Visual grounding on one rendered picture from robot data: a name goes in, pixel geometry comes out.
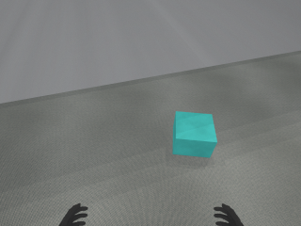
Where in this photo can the right robot hand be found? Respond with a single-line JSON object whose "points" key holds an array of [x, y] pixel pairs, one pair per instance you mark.
{"points": [[231, 217]]}

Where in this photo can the carton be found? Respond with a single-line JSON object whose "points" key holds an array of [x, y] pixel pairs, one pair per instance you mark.
{"points": [[193, 134]]}

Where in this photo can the left robot hand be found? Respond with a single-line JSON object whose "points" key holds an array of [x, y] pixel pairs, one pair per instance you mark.
{"points": [[70, 217]]}

